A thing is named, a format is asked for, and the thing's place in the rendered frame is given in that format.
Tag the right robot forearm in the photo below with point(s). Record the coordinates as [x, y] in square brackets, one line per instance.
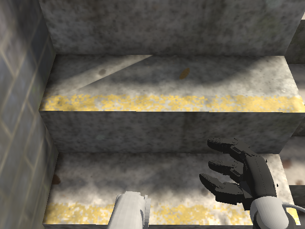
[268, 213]

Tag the right robot hand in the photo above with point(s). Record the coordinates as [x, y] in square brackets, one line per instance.
[253, 179]

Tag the robot left thigh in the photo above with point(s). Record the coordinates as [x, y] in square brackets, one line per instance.
[131, 211]

